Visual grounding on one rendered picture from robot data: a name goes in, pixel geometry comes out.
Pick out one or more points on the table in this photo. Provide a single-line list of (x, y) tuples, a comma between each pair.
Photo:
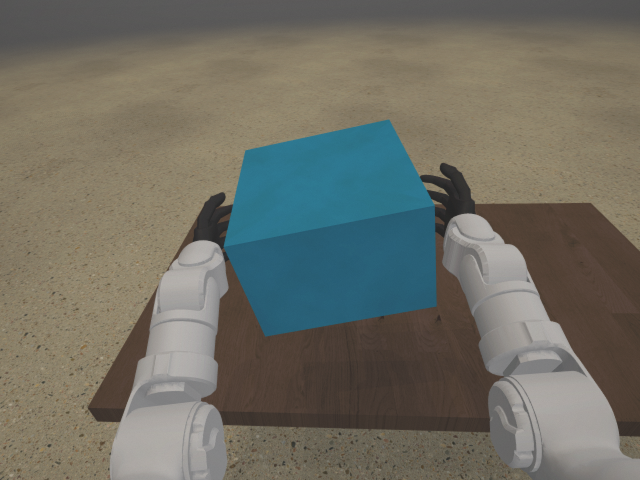
[(422, 369)]

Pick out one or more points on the robot left hand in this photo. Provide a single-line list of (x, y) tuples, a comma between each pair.
[(207, 227)]

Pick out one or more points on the robot right upper arm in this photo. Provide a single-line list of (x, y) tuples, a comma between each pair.
[(557, 426)]

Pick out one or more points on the carton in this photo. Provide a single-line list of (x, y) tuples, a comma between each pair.
[(332, 228)]

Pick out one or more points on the left robot forearm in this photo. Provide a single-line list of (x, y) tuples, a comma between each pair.
[(179, 365)]

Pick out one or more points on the right robot forearm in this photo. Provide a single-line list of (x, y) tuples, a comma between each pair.
[(517, 336)]

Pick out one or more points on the robot left upper arm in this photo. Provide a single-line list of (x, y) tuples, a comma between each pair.
[(183, 441)]

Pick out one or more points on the robot right hand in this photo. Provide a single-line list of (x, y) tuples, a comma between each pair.
[(459, 200)]

